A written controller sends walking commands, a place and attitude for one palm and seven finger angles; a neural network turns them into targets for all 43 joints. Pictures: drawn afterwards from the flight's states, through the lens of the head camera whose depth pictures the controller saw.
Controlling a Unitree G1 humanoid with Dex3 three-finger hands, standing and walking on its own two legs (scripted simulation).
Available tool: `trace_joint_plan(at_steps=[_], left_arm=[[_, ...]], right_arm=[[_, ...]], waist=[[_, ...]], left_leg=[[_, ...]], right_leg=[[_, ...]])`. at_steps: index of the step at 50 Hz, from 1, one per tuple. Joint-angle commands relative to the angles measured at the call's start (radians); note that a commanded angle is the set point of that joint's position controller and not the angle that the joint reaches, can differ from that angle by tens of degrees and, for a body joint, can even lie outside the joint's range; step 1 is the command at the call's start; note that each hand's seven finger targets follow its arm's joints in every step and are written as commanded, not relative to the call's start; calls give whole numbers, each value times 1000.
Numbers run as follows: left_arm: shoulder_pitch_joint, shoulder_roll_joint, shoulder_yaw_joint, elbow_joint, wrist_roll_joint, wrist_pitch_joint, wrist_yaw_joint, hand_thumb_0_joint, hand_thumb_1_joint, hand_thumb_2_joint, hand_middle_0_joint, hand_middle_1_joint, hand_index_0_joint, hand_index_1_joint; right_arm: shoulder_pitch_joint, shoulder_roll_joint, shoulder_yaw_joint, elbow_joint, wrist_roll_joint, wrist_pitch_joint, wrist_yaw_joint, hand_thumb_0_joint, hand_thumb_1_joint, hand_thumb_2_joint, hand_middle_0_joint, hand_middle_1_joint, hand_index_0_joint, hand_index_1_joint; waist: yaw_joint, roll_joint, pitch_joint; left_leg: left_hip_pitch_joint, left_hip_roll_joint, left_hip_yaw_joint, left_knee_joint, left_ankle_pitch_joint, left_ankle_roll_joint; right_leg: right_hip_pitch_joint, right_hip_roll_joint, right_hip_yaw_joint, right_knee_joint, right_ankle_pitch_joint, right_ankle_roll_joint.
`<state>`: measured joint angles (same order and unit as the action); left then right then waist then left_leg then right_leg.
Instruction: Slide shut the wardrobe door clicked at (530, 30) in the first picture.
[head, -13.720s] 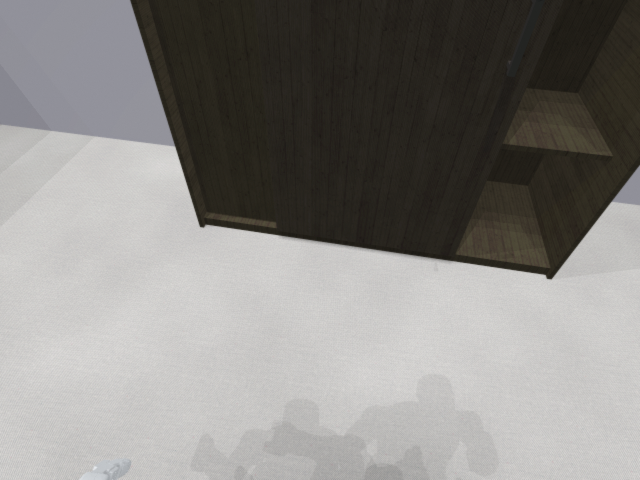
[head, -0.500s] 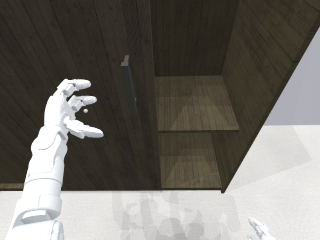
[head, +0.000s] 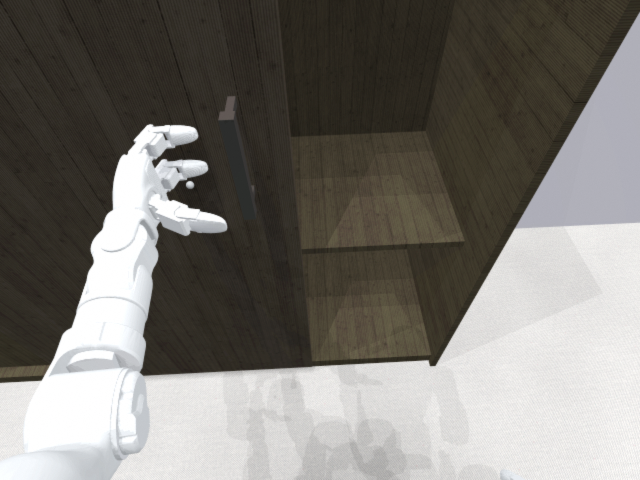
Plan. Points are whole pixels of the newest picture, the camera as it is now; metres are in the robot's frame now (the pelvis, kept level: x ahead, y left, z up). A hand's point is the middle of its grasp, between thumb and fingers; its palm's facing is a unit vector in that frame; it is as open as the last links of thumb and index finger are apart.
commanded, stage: move the hooked fingers beside the handle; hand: left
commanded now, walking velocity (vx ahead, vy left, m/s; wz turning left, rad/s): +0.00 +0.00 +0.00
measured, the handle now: (241, 162) +0.49 +0.12 +0.13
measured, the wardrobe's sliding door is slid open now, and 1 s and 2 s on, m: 0.38 0.38 0.38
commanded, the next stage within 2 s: feel for the door with the fingertips in 0.80 s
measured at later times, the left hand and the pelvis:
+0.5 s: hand (200, 186) +0.44 +0.16 +0.13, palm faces +0.06 -1.00 +0.00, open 13.9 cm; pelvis +0.00 +0.01 +0.00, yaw -1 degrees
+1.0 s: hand (195, 191) +0.43 +0.16 +0.14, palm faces +0.07 -1.00 +0.00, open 14.0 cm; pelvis +0.00 +0.00 +0.00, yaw +0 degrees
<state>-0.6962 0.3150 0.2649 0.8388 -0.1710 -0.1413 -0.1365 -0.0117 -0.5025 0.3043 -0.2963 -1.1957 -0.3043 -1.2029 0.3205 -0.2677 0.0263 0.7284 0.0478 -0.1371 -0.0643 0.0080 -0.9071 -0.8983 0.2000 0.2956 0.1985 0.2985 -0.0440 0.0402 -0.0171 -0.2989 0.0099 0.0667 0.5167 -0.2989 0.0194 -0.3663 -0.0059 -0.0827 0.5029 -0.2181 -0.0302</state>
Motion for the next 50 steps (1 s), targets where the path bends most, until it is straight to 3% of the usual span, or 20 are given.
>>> trace_joint_plan(at_steps=[1, 4, 5, 7, 10, 13, 14, 17, 21, 23, 24, 25, 29, 30, 33, 34, 40, 43, 48, 50], left_arm=[[-501, 218, 60, -187, -3, -105, 18, 0, -500, 300, -300, -1200, -300, -1200], [-441, 264, 107, -172, 10, -127, 32, 0, -500, 300, -300, -1200, -300, -1200], [-477, 213, 61, -191, 8, -133, 28, 0, -500, 300, -300, -1200, -300, -1200], [-487, 181, 28, -173, 11, -137, 21, 0, -500, 300, -300, -1200, -300, -1200], [-487, 246, 81, -118, 16, -134, 27, 0, -500, 300, -300, -1200, -300, -1200], [-498, 218, 60, -121, 12, -136, 17, 0, -500, 300, -300, -1200, -300, -1200], [-496, 242, 75, -113, 20, -139, 20, 0, -500, 300, -300, -1200, -300, -1200], [-478, 189, 41, -153, 13, -145, 18, 0, -500, 300, -300, -1200, -300, -1200], [-466, 142, 9, -162, 6, -144, 31, 0, -500, 300, -300, -1200, -300, -1200], [-496, 161, 26, -145, 6, -140, 42, 0, -500, 300, -300, -1200, -300, -1200], [-481, 198, 55, -123, 11, -139, 51, 0, -500, 300, -300, -1200, -300, -1200], [-504, 217, 66, -138, 17, -143, 57, 0, -500, 300, -300, -1200, -300, -1200], [-472, 259, 90, -218, 45, -168, 72, 0, -500, 300, -300, -1200, -300, -1200], [-480, 202, 42, -235, 44, -169, 66, 0, -500, 300, -300, -1200, -300, -1200], [-489, 164, 24, -210, 23, -156, 58, 0, -500, 300, -300, -1200, -300, -1200], [-459, 202, 58, -188, 19, -150, 57, 0, -500, 300, -300, -1200, -300, -1200], [-408, 164, 38, -211, 12, -120, 40, 0, -500, 300, -300, -1200, -300, -1200], [-383, 186, 51, -254, 9, -121, 38, 0, -500, 300, -300, -1200, -300, -1200], [-434, 98, -24, -330, -3, -116, 41, 0, -500, 300, -300, -1200, -300, -1200], [-414, 61, -48, -310, -6, -103, 50, 0, -500, 300, -300, -1200, -300, -1200]], right_arm=[[38, -131, -51, -102, -3, -34, -3, 0, -900, -900, 200, 300, 200, 300], [43, -132, -53, -106, -8, -23, 2, 0, -900, -900, 200, 300, 200, 300], [38, -126, -50, -111, -5, -25, 5, 0, -900, -900, 200, 300, 200, 300], [37, -124, -49, -109, -2, -22, 7, 0, -900, -900, 200, 300, 200, 300], [50, -136, -51, -102, -3, -12, 4, 0, -900, -900, 200, 300, 200, 300], [48, -131, -50, -112, -2, -14, 3, 0, -900, -900, 200, 300, 200, 300], [53, -136, -52, -105, -3, -9, 2, 0, -900, -900, 200, 300, 200, 300], [46, -126, -53, -119, -2, -13, 8, 0, -900, -900, 200, 300, 200, 300], [42, -127, -54, -120, -1, -13, 12, 0, -900, -900, 200, 300, 200, 300], [42, -131, -54, -115, -1, -13, 11, 0, -900, -900, 200, 300, 200, 300], [44, -138, -53, -112, -3, -9, 9, 0, -900, -900, 200, 300, 200, 300], [41, -136, -52, -115, -3, -8, 8, 0, -900, -900, 200, 300, 200, 300], [32, -127, -51, -133, -10, -4, 9, 0, -900, -900, 200, 300, 200, 300], [22, -117, -47, -138, -7, -5, 11, 0, -900, -900, 200, 300, 200, 300], [24, -120, -51, -130, -3, -9, 11, 0, -900, -900, 200, 300, 200, 300], [27, -128, -54, -129, -3, -5, 7, 0, -900, -900, 200, 300, 200, 300], [17, -123, -51, -141, 1, -3, 9, 0, -900, -900, 200, 300, 200, 300], [13, -122, -51, -147, 1, 0, 10, 0, -900, -900, 200, 300, 200, 300], [-7, -114, -53, -149, 5, -5, 8, 0, -900, -900, 200, 300, 200, 300], [-6, -113, -53, -144, 5, -6, 10, 0, -900, -900, 200, 300, 200, 300]], waist=[[-21, -59, -364], [3, -64, -382], [-15, -39, -363], [-23, -13, -326], [-23, -57, -300], [-24, -34, -321], [-22, -30, -327], [-15, 11, -353], [-26, -44, -337], [-32, -64, -302], [-20, -83, -289], [-25, -72, -298], [5, -2, -388], [-4, 33, -383], [-22, -19, -346], [-11, -76, -342], [-4, -16, -331], [2, -36, -340], [-17, -7, -338], [-21, -39, -318]], left_leg=[[56, -1, -55, -43, 256, 10], [34, -1, -48, -42, 281, 11], [45, -2, -44, -43, 276, 11], [44, 0, -47, -44, 254, 9], [5, 0, -46, -46, 203, 14], [10, -1, -46, -44, 192, 13], [16, 0, -49, -41, 200, 13], [47, 1, -52, -38, 241, 7], [53, 7, -59, -38, 236, 7], [28, 6, -58, -45, 187, 9], [4, 6, -59, -48, 169, 10], [4, 4, -56, -50, 167, 12], [44, 1, -50, -38, 256, 9], [61, 2, -50, -39, 267, 6], [65, 8, -53, -41, 245, 7], [44, 9, -57, -43, 240, 9], [56, 3, -43, -46, 262, 8], [57, 3, -44, -47, 279, 8], [96, 5, -49, -46, 272, 6], [92, 6, -52, -48, 261, 6]], right_leg=[[188, 5, 68, -22, 265, 6], [227, 4, 71, -11, 300, 6], [205, 4, 71, -14, 301, 8], [167, 5, 68, -18, 269, 4], [164, 5, 71, -25, 225, 7], [161, 5, 71, -21, 216, 5], [161, 4, 70, -20, 215, 3], [155, 7, 64, -10, 242, -1], [134, 13, 57, -13, 229, 2], [122, 10, 59, -21, 193, 6], [133, 8, 62, -24, 174, 4], [140, 7, 65, -21, 176, 6], [199, 3, 71, 3, 261, -1], [185, 4, 71, 1, 269, -2], [156, 10, 63, -12, 249, 1], [182, 11, 62, -14, 248, 1], [181, 6, 62, -17, 278, -1], [202, 6, 62, -17, 299, 0], [170, 8, 60, -24, 278, 0], [162, 10, 55, -29, 265, 2]])
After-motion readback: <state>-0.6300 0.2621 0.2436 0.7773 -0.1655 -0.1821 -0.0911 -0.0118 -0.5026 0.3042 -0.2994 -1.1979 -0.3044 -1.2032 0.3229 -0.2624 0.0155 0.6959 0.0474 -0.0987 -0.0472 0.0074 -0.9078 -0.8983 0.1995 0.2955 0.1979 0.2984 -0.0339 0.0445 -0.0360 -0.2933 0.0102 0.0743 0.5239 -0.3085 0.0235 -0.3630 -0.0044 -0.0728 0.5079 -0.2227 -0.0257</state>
